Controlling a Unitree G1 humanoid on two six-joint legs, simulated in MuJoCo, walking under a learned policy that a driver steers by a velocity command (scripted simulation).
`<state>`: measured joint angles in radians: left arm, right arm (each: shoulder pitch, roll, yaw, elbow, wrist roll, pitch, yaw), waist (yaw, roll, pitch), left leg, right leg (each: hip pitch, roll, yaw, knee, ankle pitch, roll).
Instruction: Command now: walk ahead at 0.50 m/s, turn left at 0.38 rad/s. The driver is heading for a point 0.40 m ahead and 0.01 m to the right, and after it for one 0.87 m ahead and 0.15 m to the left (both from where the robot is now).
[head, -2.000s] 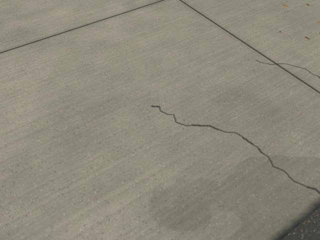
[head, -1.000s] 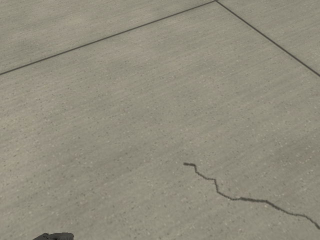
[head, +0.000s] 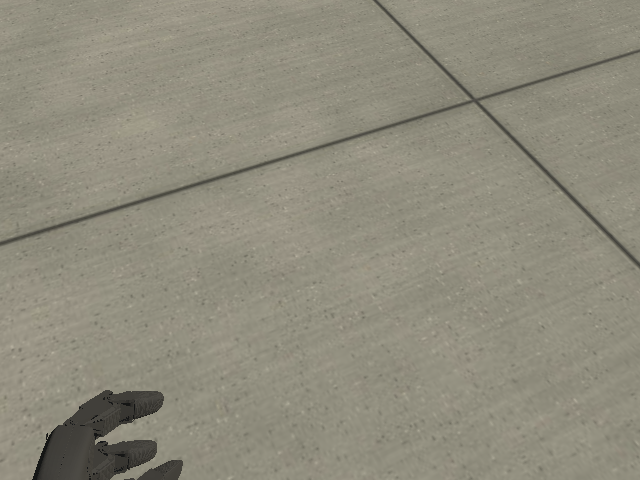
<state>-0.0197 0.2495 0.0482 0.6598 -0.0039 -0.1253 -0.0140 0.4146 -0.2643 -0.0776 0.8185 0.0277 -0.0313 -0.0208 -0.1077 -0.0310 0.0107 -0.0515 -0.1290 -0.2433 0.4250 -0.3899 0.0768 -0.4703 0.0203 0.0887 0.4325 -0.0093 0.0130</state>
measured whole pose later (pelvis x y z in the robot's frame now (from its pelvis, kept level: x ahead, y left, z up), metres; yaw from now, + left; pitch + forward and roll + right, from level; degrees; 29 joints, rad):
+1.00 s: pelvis +0.52 +0.03 +0.00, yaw +4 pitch +2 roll +2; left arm 0.02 0.26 0.02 0.73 -0.01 -0.08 -0.04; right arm 0.40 -0.29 -0.06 0.88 0.02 -0.05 0.00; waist -0.09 -0.03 0.01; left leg 0.05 -0.04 0.02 0.26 -0.35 0.01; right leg -0.54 -0.05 0.01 0.51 -0.02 -0.03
